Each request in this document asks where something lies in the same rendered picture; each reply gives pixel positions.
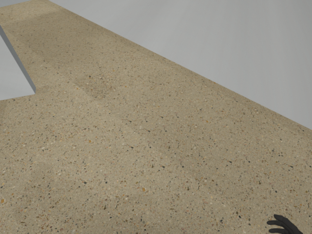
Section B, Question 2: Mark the right robot hand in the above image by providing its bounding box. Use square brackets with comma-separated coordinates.
[267, 214, 303, 234]

